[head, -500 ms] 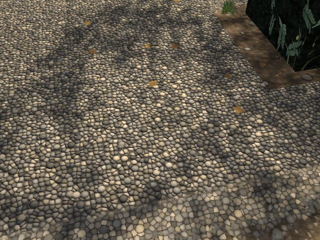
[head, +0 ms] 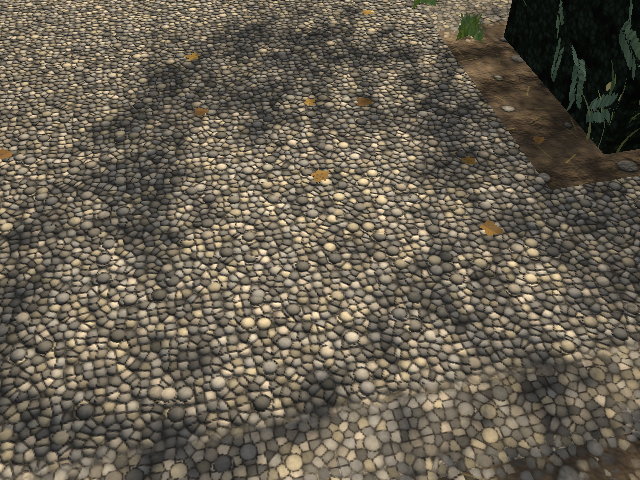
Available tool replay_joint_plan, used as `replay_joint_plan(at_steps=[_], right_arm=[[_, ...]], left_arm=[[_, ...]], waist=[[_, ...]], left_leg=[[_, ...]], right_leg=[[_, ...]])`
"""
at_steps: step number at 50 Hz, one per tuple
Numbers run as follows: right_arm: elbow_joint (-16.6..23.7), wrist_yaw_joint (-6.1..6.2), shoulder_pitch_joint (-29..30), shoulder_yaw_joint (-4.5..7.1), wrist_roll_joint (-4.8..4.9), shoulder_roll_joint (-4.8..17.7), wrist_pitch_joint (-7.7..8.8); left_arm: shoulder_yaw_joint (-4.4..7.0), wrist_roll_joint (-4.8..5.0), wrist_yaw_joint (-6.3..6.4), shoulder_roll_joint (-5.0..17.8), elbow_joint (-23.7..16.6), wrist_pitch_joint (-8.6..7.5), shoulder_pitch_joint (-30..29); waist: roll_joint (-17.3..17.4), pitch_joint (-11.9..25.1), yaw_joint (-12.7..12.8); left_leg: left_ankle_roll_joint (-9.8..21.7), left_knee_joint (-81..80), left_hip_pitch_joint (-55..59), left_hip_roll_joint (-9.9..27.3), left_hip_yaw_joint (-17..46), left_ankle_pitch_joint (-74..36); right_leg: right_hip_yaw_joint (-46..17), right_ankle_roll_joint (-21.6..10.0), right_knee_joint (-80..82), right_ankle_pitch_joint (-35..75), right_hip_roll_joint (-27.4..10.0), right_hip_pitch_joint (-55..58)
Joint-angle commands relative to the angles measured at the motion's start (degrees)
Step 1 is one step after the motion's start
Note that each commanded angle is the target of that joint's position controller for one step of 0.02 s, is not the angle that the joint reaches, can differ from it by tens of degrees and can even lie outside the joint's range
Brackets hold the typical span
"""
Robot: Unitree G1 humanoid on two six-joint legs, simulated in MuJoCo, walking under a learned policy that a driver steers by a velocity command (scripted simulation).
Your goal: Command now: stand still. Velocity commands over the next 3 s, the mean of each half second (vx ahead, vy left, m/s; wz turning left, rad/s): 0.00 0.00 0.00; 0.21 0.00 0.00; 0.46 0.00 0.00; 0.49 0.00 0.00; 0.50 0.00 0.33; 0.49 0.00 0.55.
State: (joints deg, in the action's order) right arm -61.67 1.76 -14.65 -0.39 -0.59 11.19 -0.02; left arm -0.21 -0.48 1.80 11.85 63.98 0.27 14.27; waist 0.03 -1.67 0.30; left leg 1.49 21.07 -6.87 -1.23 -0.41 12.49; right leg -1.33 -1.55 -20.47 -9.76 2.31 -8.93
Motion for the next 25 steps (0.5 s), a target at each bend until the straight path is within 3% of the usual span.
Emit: replay_joint_plan(at_steps=[1, 25], right_arm=[[0.3, 0.23, -2.4, 0.62, 0.01, 5.0, 0.43], [-3.6, 0.78, -6.8, 0.04, -0.03, 1.7, 0.63]], left_arm=[[0.59, 0.01, 0.25, 5.0, -0.3, -0.40, 1.9], [0.02, 0.06, 0.76, 1.4, 3.1, -0.57, 4.9]], waist=[[0.5, -1.7, -0.1], [0.2, -2.5, -0.3]], left_leg=[[1.5, -4.6, -3.4, 6.4, 6.3, -2.3], [1.6, -3.4, -3.8, 5.9, 6.1, -4.1]], right_leg=[[-6.1, -1.2, 3.2, 2.8, -6.2, -0.3], [-5.4, -1.1, 1.9, 4.1, -6.3, -0.9]])
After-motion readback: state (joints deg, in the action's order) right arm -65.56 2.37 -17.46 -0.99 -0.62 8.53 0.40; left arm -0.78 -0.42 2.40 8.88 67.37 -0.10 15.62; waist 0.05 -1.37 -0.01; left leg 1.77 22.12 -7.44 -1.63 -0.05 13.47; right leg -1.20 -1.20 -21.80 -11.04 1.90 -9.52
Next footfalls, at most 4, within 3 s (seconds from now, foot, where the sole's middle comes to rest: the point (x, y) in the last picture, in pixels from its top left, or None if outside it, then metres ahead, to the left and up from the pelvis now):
1.36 left None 0.45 0.04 -0.78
1.90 right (386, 377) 0.77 -0.12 -0.78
2.46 left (310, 284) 1.04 0.06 -0.78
3.00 right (320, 190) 1.41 0.04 -0.78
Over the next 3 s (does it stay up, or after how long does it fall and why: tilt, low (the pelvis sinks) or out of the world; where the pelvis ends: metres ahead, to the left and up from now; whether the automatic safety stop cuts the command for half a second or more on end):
stays up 1.21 0.05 -0.03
